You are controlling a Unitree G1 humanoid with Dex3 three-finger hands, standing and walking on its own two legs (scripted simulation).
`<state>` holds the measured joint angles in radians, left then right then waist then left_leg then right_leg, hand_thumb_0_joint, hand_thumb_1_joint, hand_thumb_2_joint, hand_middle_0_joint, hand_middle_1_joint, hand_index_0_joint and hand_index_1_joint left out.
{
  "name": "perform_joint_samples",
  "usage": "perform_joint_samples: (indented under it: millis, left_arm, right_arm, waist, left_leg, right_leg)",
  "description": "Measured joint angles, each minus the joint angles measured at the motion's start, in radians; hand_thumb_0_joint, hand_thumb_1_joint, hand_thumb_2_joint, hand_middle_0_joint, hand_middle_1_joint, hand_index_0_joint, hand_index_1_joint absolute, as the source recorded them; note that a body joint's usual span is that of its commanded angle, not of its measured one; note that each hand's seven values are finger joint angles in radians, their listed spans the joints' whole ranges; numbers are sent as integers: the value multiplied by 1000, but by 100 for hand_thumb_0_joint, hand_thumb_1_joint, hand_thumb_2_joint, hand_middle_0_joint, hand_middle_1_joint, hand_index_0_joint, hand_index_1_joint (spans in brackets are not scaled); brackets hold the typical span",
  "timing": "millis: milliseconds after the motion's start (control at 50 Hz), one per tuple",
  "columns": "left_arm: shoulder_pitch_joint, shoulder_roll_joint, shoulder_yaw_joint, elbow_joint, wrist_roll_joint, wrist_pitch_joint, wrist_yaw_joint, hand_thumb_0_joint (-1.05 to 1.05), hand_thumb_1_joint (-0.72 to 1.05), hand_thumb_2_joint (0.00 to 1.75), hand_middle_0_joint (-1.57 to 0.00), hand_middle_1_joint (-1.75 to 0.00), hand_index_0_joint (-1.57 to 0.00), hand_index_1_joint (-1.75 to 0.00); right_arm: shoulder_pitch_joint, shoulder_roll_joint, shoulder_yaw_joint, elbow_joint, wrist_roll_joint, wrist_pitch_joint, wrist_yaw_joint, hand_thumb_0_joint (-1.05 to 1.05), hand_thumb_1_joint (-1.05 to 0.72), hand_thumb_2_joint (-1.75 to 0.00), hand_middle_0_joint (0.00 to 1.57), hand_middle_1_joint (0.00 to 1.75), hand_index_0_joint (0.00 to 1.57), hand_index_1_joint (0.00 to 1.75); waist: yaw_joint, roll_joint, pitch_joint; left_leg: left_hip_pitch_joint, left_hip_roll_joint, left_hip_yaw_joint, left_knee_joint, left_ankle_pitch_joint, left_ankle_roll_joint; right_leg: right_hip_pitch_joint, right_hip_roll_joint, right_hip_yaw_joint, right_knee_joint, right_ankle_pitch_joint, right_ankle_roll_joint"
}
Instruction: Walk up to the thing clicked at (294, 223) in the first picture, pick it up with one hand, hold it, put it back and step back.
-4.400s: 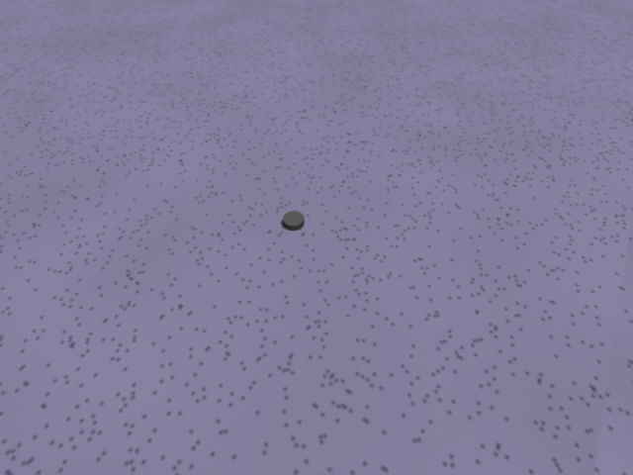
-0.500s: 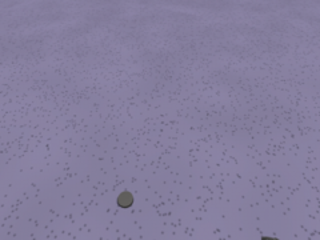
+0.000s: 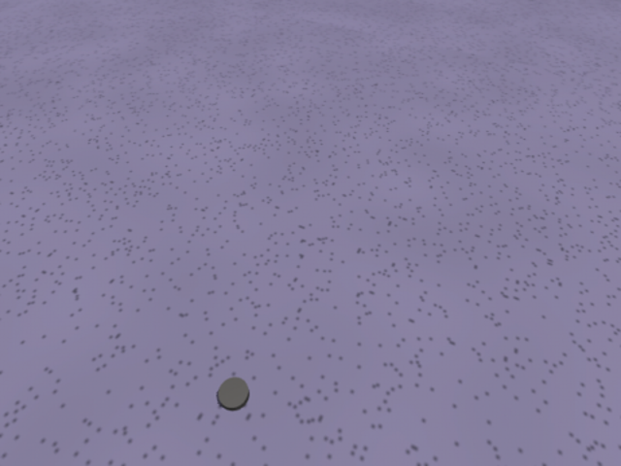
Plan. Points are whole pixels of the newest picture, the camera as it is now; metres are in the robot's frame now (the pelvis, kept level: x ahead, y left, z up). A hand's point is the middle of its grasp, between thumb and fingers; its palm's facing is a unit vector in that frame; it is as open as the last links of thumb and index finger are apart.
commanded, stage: walk up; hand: left
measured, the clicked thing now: (234, 393) +0.47 +0.24 -0.77
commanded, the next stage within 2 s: none
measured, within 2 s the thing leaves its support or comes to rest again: neither
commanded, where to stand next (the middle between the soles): +0.08 -0.01 m, yaw +1 degrees
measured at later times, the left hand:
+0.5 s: hand out of the picture +0.09 +0.23 -0.15, palm faces -0.02 -0.90 -0.43, open 7.4 cm
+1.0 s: hand out of the picture +0.12 +0.28 -0.18, palm faces +0.05 -0.92 -0.38, open 7.4 cm
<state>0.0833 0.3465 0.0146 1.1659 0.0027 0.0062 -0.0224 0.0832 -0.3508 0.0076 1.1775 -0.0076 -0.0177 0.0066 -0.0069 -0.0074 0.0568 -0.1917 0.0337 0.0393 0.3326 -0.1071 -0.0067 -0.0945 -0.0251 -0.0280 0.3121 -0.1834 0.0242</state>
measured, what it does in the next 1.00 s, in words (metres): steps on the spot: left foot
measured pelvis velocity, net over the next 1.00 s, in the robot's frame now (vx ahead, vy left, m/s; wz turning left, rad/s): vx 0.05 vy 0.00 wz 0.04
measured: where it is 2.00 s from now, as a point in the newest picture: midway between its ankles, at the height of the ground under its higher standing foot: outside the picture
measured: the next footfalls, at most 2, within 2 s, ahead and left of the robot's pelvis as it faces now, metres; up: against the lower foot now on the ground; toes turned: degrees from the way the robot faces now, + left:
left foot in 0.78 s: +0.10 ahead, +0.14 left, +0.00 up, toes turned +2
left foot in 1.64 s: +0.02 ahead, +0.12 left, +0.00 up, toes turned +0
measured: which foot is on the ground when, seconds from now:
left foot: down 0.00-0.42, up 0.44-0.76, down 0.78-1.00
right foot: down 0.00-1.00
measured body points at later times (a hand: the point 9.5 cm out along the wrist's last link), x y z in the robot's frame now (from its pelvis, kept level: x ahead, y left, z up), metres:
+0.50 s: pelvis +0.04 -0.04 -0.02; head +0.06 -0.07 +0.43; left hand +0.09 +0.28 -0.12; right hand +0.08 -0.38 -0.15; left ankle +0.04 +0.11 -0.72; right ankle +0.06 -0.17 -0.75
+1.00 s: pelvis +0.05 +0.00 -0.03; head +0.10 +0.02 +0.42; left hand +0.12 +0.33 -0.16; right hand +0.19 -0.29 -0.14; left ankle +0.06 +0.14 -0.75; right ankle +0.04 -0.14 -0.74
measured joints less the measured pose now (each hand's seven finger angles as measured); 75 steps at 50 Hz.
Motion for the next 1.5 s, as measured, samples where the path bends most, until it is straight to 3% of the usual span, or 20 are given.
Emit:
perform_joint_samples:
  millis: [140,220,280,320,360,420,480,600,740,800,900,980,1040,1140,1200,1280,1320,1340,1420,1500]
  left_arm:
    - [3,-2,0,-1,0,1,3,1,91,89,-20,-30,-20,-30]
    - [41,9,19,-39,29,9,-20,1,91,89,-20,-30,-20,-30]
    - [69,29,34,-74,36,11,-29,1,91,89,-20,-30,-20,-30]
    - [86,48,44,-93,33,9,-36,1,91,89,-20,-30,-20,-30]
    - [106,58,49,-105,30,-2,-34,1,91,89,-20,-30,-20,-30]
    - [129,58,56,-107,31,-27,-7,1,91,89,-20,-30,-20,-30]
    - [130,21,42,-116,35,-29,21,1,91,89,-20,-30,-20,-30]
    - [118,-8,33,-184,21,-42,52,1,90,89,-21,-30,-20,-30]
    - [118,39,37,-256,27,-47,54,1,90,89,-21,-30,-21,-30]
    - [98,70,35,-256,10,-21,48,1,90,89,-21,-30,-20,-30]
    - [54,79,26,-215,-18,16,55,1,91,89,-20,-30,-20,-30]
    - [52,66,21,-203,-12,9,40,1,91,89,-20,-30,-20,-30]
    - [47,47,25,-197,11,11,29,1,91,89,-20,-30,-20,-30]
    - [45,40,26,-221,16,34,-1,1,91,89,-20,-30,-20,-30]
    - [38,48,34,-236,20,45,-6,1,91,89,-20,-30,-20,-30]
    - [36,69,56,-255,18,53,-14,1,91,89,-20,-30,-20,-30]
    - [47,76,63,-258,15,37,-16,1,91,89,-20,-30,-20,-30]
    - [56,77,66,-255,17,24,-13,1,91,89,-20,-30,-20,-30]
    - [85,49,45,-220,24,-3,-3,1,91,89,-20,-30,-20,-30]
    - [109,16,27,-206,30,-25,6,1,91,89,-20,-30,-20,-30]
  right_arm:
    - [-12,7,-2,-8,0,3,0,0,-91,-89,20,30,20,30]
    - [33,9,-33,-54,-18,-11,13,0,-91,-89,20,30,20,30]
    - [73,-5,-55,-97,-29,-28,10,0,-91,-89,21,30,21,30]
    - [100,-17,-64,-115,-35,-28,10,0,-90,-89,21,30,21,30]
    - [117,-36,-69,-123,-38,-10,13,0,-90,-89,21,30,21,30]
    - [125,-62,-67,-132,-31,38,10,0,-91,-89,20,30,20,30]
    - [125,-82,-73,-146,-20,78,7,0,-91,-89,20,30,20,30]
    - [123,-98,-86,-199,-29,107,23,0,-91,-89,20,30,20,30]
    - [98,-79,-84,-217,-21,97,33,0,-91,-89,20,30,20,30]
    - [67,-60,-79,-214,-13,64,22,0,-91,-89,20,30,20,30]
    - [25,-15,-42,-229,-5,37,8,0,-91,-89,20,30,20,30]
    - [-1,-8,-23,-238,-3,22,-5,0,-91,-89,21,30,20,30]
    - [-16,-22,-19,-245,6,16,-16,0,-90,-89,21,30,21,30]
    - [-8,-37,-31,-239,14,11,-37,0,-91,-89,21,30,21,30]
    - [14,-48,-36,-237,5,-1,-38,0,-91,-89,21,30,21,30]
    - [52,-57,-38,-246,-13,-8,-44,0,-90,-89,21,30,21,30]
    - [67,-69,-38,-246,-17,0,-42,0,-90,-89,21,30,21,30]
    - [70,-76,-38,-244,-16,8,-39,0,-90,-89,21,30,21,30]
    - [74,-89,-47,-223,-10,42,-32,0,-91,-89,20,30,20,30]
    - [104,-100,-58,-211,-17,54,-5,0,-91,-89,20,30,20,30]
  waist:
    - [2,3,-2]
    - [9,-11,-30]
    - [2,-7,-23]
    - [-5,-16,-13]
    - [-9,-12,-6]
    - [-8,10,3]
    - [4,57,10]
    - [5,106,51]
    - [24,75,68]
    - [32,21,84]
    - [27,-6,89]
    - [37,-7,79]
    - [40,12,85]
    - [30,-4,78]
    - [34,-17,74]
    - [29,-14,76]
    - [25,-5,70]
    - [25,1,67]
    - [12,25,63]
    - [3,53,49]
  left_leg:
    - [2,0,-1,4,-6,0]
    - [-8,-12,5,48,-132,30]
    - [0,-4,3,37,-66,49]
    - [7,-3,3,48,-64,37]
    - [8,7,1,83,-93,16]
    - [-38,25,-27,233,-199,-3]
    - [-124,-27,-135,446,-342,7]
    - [-237,-62,-180,716,-334,3]
    - [-172,0,-123,471,-312,-7]
    - [-107,-23,-68,333,-220,-13]
    - [-123,-15,-73,364,-242,-3]
    - [-129,2,-61,372,-249,-6]
    - [-140,22,-64,412,-268,-14]
    - [-143,4,-63,396,-249,-12]
    - [-151,5,-51,395,-242,-10]
    - [-164,36,-61,401,-233,-15]
    - [-179,52,-70,418,-235,-29]
    - [-191,61,-74,440,-245,-26]
    - [-213,5,-124,551,-397,11]
    - [-200,-10,-96,567,-382,20]
  right_leg:
    - [7,0,-1,-5,-1,1]
    - [-62,-8,8,171,-223,-36]
    - [-160,-6,18,374,-265,-45]
    - [-197,-24,29,410,-282,-45]
    - [-194,-38,28,339,-230,-43]
    - [-166,-25,21,243,-48,-10]
    - [-168,-8,6,252,-74,-14]
    - [-148,-16,-30,217,-72,-14]
    - [-170,-69,-45,301,-133,8]
    - [-216,-114,-17,416,-189,19]
    - [-270,-9,83,610,-352,-34]
    - [-220,7,39,486,-319,-37]
    - [-165,26,17,353,-176,-25]
    - [-191,7,17,394,-198,-14]
    - [-236,9,31,465,-211,-33]
    - [-275,25,30,581,-342,-56]
    - [-233,16,20,466,-280,-66]
    - [-219,19,18,416,-208,-50]
    - [-223,22,17,425,-188,-30]
    - [-209,10,11,378,-163,-23]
